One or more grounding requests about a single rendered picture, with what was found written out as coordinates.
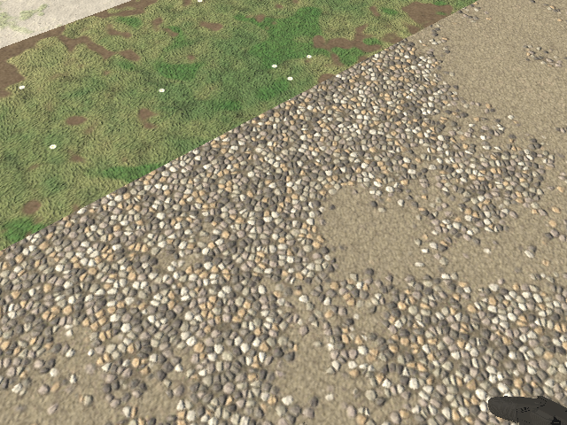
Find robot right hand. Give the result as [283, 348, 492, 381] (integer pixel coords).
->
[488, 396, 567, 425]

